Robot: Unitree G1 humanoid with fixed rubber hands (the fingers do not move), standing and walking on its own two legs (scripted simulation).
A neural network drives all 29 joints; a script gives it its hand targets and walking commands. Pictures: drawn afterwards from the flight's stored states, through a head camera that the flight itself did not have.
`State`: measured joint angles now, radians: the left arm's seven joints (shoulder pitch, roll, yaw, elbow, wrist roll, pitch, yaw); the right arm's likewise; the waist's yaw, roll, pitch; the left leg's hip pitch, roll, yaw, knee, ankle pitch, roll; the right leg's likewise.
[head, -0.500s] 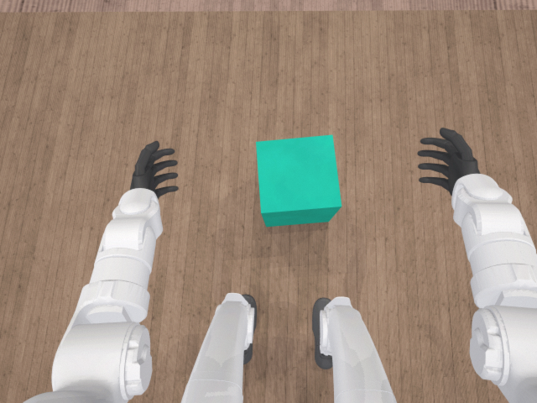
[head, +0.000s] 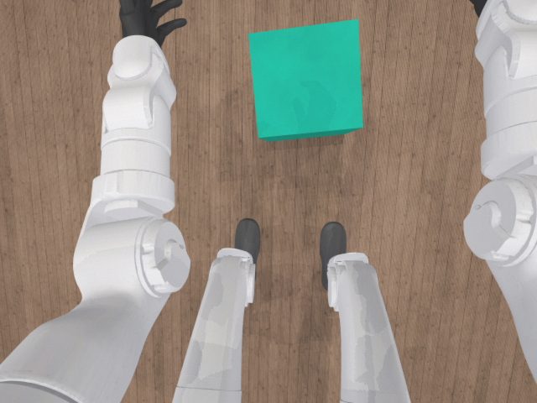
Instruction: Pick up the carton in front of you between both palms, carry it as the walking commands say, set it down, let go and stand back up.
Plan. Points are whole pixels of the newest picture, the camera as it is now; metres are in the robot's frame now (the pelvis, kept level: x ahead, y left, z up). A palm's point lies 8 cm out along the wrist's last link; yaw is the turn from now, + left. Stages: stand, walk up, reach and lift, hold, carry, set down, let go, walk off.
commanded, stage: reach and lift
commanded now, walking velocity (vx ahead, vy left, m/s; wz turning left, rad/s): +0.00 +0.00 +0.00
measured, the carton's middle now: (304, 92) +0.54 -0.01 -0.53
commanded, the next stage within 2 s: none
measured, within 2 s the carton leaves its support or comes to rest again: leaves its support in 1.70 s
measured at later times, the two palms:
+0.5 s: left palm (200, 88) +0.52 +0.19 -0.36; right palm (413, 69) +0.55 -0.20 -0.36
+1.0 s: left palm (218, 92) +0.53 +0.18 -0.47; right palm (386, 77) +0.56 -0.18 -0.47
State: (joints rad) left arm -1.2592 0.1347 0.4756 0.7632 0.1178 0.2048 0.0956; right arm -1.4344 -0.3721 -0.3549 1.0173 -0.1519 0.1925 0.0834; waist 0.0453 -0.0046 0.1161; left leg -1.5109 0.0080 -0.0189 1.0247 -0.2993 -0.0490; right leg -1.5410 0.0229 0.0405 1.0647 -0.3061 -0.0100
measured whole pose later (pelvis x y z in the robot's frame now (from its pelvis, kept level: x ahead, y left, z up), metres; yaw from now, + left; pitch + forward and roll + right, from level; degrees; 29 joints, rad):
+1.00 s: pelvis -0.04 +0.01 -0.29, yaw +3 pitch +35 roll +3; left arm -1.63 0.31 0.18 1.12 -0.19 0.10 0.15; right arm -1.73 -0.52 0.01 1.25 0.21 0.10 -0.03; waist 0.02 0.03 0.52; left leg -2.20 -0.05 -0.04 2.20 -0.61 -0.09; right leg -2.22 0.02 0.05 2.24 -0.64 0.02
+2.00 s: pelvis -0.05 +0.01 -0.23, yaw +0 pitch +43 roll +2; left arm -1.27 0.03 0.54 0.78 0.17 0.35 0.13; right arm -1.34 -0.18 -0.39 0.90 -0.19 0.37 -0.02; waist 0.00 0.02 0.00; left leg -2.16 -0.11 -0.08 1.97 -0.55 -0.10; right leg -2.18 0.11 0.10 1.99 -0.54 0.07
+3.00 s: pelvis +0.01 +0.02 +0.02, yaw -2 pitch +28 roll +0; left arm -0.61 -0.13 0.43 0.58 0.23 0.36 0.05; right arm -0.62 0.09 -0.40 0.60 -0.25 0.38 -0.01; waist 0.00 0.01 -0.21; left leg -1.18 -0.08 -0.13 1.11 -0.42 -0.05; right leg -1.19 0.08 0.14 1.12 -0.41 0.04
